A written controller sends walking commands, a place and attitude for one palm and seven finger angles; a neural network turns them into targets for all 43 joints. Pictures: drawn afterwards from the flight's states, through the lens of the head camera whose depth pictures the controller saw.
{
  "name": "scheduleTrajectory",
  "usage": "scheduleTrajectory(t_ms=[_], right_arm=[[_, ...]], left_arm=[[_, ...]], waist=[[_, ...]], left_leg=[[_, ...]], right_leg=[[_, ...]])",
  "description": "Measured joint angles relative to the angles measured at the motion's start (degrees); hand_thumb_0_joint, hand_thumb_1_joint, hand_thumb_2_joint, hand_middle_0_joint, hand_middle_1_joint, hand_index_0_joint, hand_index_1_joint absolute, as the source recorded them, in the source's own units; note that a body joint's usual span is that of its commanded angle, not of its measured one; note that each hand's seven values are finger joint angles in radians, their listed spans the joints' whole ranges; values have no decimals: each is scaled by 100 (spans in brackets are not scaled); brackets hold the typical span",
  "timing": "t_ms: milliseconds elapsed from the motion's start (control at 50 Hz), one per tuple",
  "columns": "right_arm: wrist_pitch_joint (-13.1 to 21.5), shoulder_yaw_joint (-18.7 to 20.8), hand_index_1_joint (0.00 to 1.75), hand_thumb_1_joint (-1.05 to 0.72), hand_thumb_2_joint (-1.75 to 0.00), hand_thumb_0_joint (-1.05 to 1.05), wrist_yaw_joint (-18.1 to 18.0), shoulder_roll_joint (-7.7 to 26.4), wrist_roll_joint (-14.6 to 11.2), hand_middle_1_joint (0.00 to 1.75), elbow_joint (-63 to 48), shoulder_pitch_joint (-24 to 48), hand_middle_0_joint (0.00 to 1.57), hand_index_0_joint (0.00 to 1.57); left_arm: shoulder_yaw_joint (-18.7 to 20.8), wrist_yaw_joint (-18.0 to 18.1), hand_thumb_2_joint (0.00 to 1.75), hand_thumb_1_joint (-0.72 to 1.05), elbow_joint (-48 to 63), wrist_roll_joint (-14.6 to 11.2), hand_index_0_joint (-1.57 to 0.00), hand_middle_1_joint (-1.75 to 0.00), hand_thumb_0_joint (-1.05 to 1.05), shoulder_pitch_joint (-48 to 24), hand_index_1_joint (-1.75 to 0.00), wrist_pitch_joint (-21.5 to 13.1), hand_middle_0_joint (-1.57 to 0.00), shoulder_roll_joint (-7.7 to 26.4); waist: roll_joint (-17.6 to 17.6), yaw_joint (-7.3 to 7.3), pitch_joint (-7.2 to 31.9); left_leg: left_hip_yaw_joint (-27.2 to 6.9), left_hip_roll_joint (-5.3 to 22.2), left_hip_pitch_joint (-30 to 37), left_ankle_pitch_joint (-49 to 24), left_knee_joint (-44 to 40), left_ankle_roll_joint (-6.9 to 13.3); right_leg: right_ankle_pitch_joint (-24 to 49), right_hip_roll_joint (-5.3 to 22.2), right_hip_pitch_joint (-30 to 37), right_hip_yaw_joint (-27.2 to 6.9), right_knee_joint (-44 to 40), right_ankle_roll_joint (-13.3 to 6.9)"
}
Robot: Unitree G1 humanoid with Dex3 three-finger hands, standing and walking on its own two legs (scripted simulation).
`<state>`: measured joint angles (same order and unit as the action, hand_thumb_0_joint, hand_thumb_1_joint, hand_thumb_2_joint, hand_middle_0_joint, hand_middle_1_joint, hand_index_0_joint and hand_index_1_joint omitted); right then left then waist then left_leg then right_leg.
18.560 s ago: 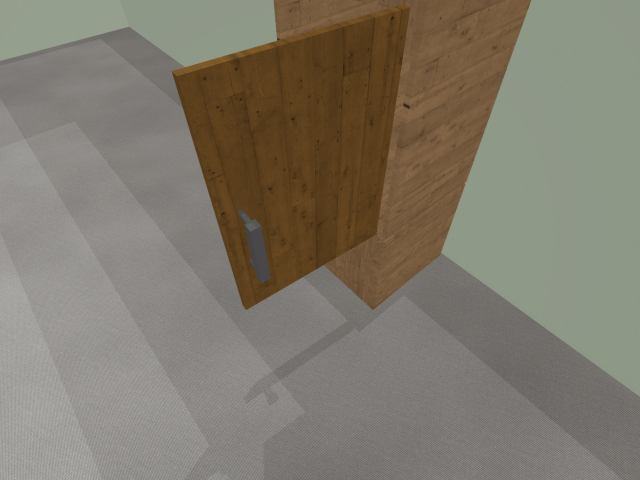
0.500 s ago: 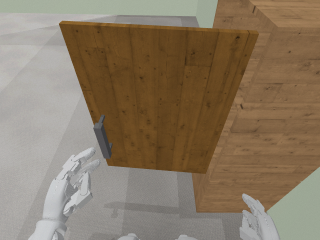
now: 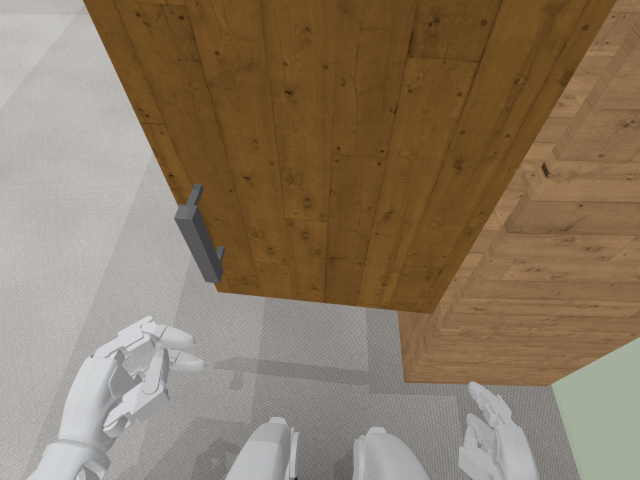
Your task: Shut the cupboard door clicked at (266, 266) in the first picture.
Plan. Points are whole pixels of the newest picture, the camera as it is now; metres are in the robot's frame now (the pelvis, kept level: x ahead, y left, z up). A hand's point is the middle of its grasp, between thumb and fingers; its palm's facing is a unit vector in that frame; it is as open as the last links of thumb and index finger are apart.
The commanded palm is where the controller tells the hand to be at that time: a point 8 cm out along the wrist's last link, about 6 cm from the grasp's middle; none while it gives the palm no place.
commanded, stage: raise the hand and make a fist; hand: left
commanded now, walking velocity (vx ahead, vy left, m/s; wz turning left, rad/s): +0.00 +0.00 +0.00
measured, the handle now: (206, 236) +0.43 +0.20 +0.01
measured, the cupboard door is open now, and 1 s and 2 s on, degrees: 85 85 85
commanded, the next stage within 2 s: bring the fist close to the handle in 1.10 s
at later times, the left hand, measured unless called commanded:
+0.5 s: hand (116, 389) +0.21 +0.23 +0.05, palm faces -0.03 -1.00 -0.02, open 3.1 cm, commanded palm +0.19 +0.28 +0.04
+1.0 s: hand (155, 369) +0.23 +0.20 +0.05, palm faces -0.08 -1.00 -0.03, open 3.1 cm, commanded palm +0.21 +0.25 +0.04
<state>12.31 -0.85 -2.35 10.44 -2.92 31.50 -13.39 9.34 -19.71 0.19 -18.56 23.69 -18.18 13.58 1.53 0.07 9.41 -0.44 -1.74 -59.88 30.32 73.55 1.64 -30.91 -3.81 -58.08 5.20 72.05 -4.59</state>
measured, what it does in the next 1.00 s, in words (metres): stands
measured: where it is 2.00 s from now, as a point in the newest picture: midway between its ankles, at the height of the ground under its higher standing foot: outside the picture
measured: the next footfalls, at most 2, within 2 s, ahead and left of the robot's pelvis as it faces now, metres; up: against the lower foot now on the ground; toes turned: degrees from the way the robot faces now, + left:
none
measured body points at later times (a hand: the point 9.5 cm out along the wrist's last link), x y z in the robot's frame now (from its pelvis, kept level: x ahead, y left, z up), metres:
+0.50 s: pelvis +0.00 +0.04 +0.00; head +0.07 +0.06 +0.44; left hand +0.21 +0.28 +0.05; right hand +0.22 -0.17 -0.06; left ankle +0.05 +0.10 -0.62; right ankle +0.04 -0.07 -0.62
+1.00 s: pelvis +0.01 +0.01 -0.01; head +0.09 +0.03 +0.44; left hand +0.23 +0.25 +0.05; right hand +0.19 -0.23 -0.08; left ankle +0.05 +0.10 -0.62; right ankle +0.04 -0.07 -0.62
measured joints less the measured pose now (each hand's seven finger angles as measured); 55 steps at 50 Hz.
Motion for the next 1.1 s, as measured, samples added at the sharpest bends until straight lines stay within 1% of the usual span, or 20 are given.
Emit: scheduleTrajectory(t_ms=[40, 80, 120, 160, 220, 260, 300, 380, 420, 500, 580, 660, 700, 740, 800, 860, 900, 960, 1040, 1100], right_arm=[[3, 86, 30, -90, -90, 1, 27, 40, 31, 30, 60, -106, 21, 20], [10, 147, 30, -90, -90, 1, 52, 130, 65, 30, 103, -160, 20, 20], [20, 183, 30, -90, -90, 1, 71, 247, 83, 30, 114, -146, 20, 20], [26, 198, 30, -90, -90, 1, 72, 353, 81, 30, 77, -84, 20, 20], [36, 202, 30, -90, -90, 1, 57, 435, 78, 30, -49, 38, 20, 20], [30, 194, 30, -90, -90, 1, 51, 428, 91, 30, -147, 110, 20, 20], [-3, 179, 30, -90, -90, 1, 62, 384, 105, 30, -235, 174, 20, 20], [-116, 104, 30, -90, -90, 1, 129, 302, 124, 30, -385, 236, 20, 20], [-183, 44, 30, -90, -90, 1, 163, 283, 119, 30, -437, 242, 20, 20], [-265, -89, 30, -90, -90, 1, 165, 271, 79, 30, -529, 201, 20, 20], [-256, -160, 30, -90, -90, 1, 132, 278, 83, 30, -575, 130, 21, 20], [-236, -129, 30, -90, -90, 1, 134, 307, 119, 30, -507, 54, 21, 20], [-251, -101, 30, -90, -90, 1, 148, 337, 125, 30, -448, 17, 21, 20], [-288, -79, 30, -90, -90, 1, 159, 372, 109, 30, -400, -17, 21, 20], [-330, -64, 30, -90, -90, 1, 152, 412, 58, 30, -361, -70, 20, 20], [-329, -56, 30, -90, -90, 1, 116, 430, 24, 30, -384, -125, 20, 20], [-305, -45, 30, -90, -90, 1, 93, 429, 31, 30, -398, -147, 20, 20], [-279, -8, 30, -90, -90, 1, 77, 406, 62, 30, -391, -155, 20, 20], [-322, 28, 30, -90, -90, 1, 107, 390, 84, 30, -336, -94, 20, 20], [-408, 19, 30, -90, -90, 1, 126, 392, 62, 30, -324, -21, 20, 20]], left_arm=[[128, 184, 90, 90, 144, -44, -81, -97, 2, 186, -97, -272, -81, -67], [171, 259, 90, 90, 238, -48, -85, -101, 2, 316, -101, -617, -85, -101], [106, 211, 90, 91, 248, -38, -89, -105, 2, 375, -105, -889, -88, -114], [-52, 99, 90, 91, 211, -12, -92, -109, 1, 384, -109, -993, -92, -109], [-328, -16, 90, 91, 205, 91, -98, -115, 1, 353, -115, -890, -97, -64], [-431, 30, 90, 90, 305, 175, -102, -119, 1, 337, -119, -790, -101, 5], [-421, 167, 90, 90, 464, 211, -105, -123, 2, 322, -123, -745, -105, 75], [-234, 483, 90, 90, 740, 178, -113, -131, 2, 282, -131, -764, -112, 107], [-175, 534, 90, 90, 742, 166, -116, -135, 2, 245, -135, -734, -116, 87], [-242, 360, 90, 90, 445, 227, -123, -142, 1, 118, -142, -508, -122, 88], [-340, 221, 90, 90, 230, 287, -127, -146, 1, 4, -146, -324, -126, 182], [-213, 309, 90, 90, 362, 214, -129, -148, 2, -59, -148, -503, -128, 279], [-104, 362, 90, 90, 421, 161, -129, -149, 2, -98, -149, -628, -129, 302], [-21, 357, 90, 90, 375, 115, -130, -149, 2, -159, -149, -676, -129, 305], [-14, 227, 90, 90, 154, 69, -130, -150, 1, -230, -150, -543, -129, 274], [-123, 104, 90, 90, -16, 75, -130, -150, 1, -213, -150, -325, -130, 237], [-193, 92, 90, 90, -11, 88, -130, -150, 1, -159, -150, -279, -130, 224], [-218, 188, 90, 90, 144, 99, -130, -150, 2, -84, -150, -431, -130, 223], [-118, 343, 90, 90, 271, 86, -130, -150, 2, -121, -150, -716, -130, 206], [-88, 313, 90, 90, 147, 79, -130, -150, 2, -194, -150, -683, -130, 166]], waist=[[-17, -22, 58], [-17, -49, 107], [10, -61, 127], [33, -67, 109], [37, -67, 65], [9, -68, 58], [-29, -77, 54], [-24, -108, 104], [9, -125, 154], [37, -143, 202], [-7, -110, 160], [-31, -74, 121], [-6, -63, 137], [28, -57, 163], [60, -42, 199], [54, -9, 199], [33, 16, 188], [-16, 27, 180], [-25, 8, 208], [5, -13, 236]], left_leg=[[37, -9, 20, 19, -41, 44], [48, -35, -25, 44, -13, 97], [42, -68, -128, 75, 79, 154], [40, -91, -240, 108, 193, 210], [53, -107, -379, 139, 326, 273], [68, -109, -431, 144, 366, 291], [85, -110, -432, 141, 368, 294], [78, -133, -371, 110, 302, 283], [65, -149, -341, 92, 258, 280], [32, -160, -309, 58, 195, 300], [-2, -141, -321, 56, 205, 281], [-32, -116, -324, 82, 243, 248], [-48, -106, -327, 94, 253, 235], [-57, -98, -327, 102, 249, 228], [-57, -80, -322, 102, 219, 229], [-54, -55, -301, 110, 187, 203], [-57, -33, -292, 126, 189, 177], [-61, -5, -290, 166, 222, 135], [-82, 3, -325, 223, 303, 92], [-82, -1, -351, 249, 341, 81]], right_leg=[[-5, 5, 20, -42, -49, 34], [-29, 30, -8, -53, -39, 76], [-63, 62, -80, -38, 23, 118], [-93, 86, -166, -26, 103, 156], [-109, 106, -278, -25, 195, 208], [-103, 111, -323, -36, 220, 238], [-89, 115, -323, -53, 215, 262], [-54, 137, -243, -54, 128, 301], [-35, 150, -200, -46, 72, 316], [-2, 156, -147, -18, -14, 321], [7, 135, -151, 15, -22, 291], [-16, 107, -155, 46, 10, 244], [-29, 96, -159, 60, 18, 223], [-39, 86, -163, 68, 17, 205], [-45, 66, -174, 65, 4, 177], [-51, 40, -172, 58, -10, 144], [-63, 18, -173, 59, -3, 116], [-99, -10, -187, 63, 43, 74], [-166, -19, -229, 88, 139, 34], [-203, -15, -261, 91, 193, 27]])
